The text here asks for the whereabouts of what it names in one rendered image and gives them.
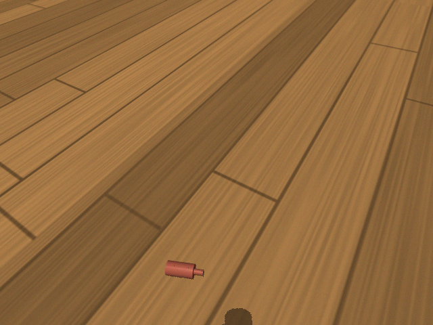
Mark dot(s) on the bottle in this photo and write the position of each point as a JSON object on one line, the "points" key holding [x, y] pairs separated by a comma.
{"points": [[181, 269]]}

